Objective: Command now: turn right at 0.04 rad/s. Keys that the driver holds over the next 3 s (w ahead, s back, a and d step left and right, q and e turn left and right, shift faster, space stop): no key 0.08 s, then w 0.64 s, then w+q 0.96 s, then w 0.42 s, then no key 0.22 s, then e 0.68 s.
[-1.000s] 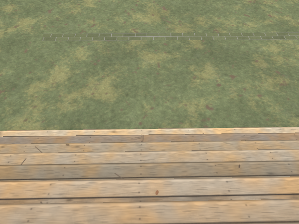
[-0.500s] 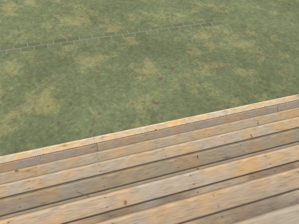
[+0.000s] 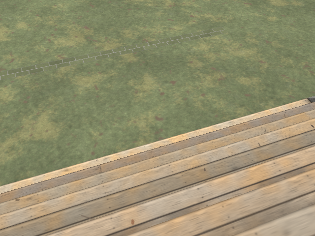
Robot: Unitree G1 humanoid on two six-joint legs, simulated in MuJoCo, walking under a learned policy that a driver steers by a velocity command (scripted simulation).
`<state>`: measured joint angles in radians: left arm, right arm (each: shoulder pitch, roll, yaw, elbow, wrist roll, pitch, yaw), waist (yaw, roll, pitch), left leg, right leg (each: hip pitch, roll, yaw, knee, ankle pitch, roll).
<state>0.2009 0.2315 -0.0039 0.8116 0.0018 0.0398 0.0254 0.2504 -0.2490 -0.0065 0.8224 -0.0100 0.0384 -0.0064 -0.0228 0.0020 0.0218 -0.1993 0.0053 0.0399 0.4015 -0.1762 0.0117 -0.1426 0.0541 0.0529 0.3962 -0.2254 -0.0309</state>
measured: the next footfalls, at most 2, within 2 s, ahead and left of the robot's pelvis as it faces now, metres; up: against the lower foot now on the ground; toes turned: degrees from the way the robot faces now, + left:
right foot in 0.80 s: +0.34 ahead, -0.07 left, +0.00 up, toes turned -2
left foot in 1.44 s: +0.52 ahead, +0.18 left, -0.20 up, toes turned +23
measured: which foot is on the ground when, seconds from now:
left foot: down 0.00-0.78, up 0.80-1.00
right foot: down 0.00-0.34, up 0.36-0.78, down 0.80-1.00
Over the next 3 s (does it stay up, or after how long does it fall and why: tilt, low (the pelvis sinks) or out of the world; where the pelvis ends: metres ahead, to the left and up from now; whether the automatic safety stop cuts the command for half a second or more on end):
stays up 0.95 0.15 -0.65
